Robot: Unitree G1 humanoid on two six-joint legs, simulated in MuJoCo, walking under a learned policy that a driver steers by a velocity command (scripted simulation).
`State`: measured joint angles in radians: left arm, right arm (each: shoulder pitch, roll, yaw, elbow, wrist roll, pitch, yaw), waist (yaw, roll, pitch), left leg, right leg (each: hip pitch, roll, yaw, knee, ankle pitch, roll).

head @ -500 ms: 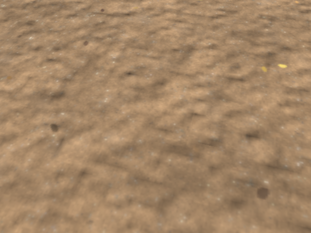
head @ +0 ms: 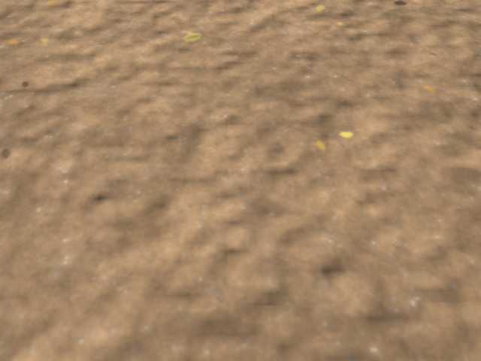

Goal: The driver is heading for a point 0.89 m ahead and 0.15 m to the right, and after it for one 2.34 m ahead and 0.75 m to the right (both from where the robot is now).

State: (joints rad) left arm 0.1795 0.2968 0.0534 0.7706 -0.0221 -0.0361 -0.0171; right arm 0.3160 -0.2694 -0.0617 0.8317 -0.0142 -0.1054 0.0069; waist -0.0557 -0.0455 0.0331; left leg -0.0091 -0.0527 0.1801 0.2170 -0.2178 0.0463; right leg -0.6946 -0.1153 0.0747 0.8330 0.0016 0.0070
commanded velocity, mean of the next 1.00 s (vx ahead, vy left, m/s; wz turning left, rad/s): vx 0.50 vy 0.00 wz -0.36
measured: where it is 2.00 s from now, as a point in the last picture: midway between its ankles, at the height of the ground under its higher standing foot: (308, 253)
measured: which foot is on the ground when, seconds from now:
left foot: down 0.00-0.18, up 0.20-0.66, down 0.68-1.00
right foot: up 0.00-0.18, down 0.20-0.72, up 0.74-1.00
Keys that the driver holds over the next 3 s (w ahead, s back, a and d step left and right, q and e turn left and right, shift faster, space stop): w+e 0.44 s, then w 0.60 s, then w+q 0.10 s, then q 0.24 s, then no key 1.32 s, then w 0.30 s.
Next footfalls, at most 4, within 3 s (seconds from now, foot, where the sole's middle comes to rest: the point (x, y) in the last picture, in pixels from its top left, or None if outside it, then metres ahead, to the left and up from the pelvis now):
0.20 right None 0.28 -0.14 -0.78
0.68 left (247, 317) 0.61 -0.02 -0.78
1.20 right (349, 258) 0.79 -0.35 -0.78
1.62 left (270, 234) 0.89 -0.12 -0.78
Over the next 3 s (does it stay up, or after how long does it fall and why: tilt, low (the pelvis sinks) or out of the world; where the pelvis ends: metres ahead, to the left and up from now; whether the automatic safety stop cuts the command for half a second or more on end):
stays up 0.87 -0.21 -0.01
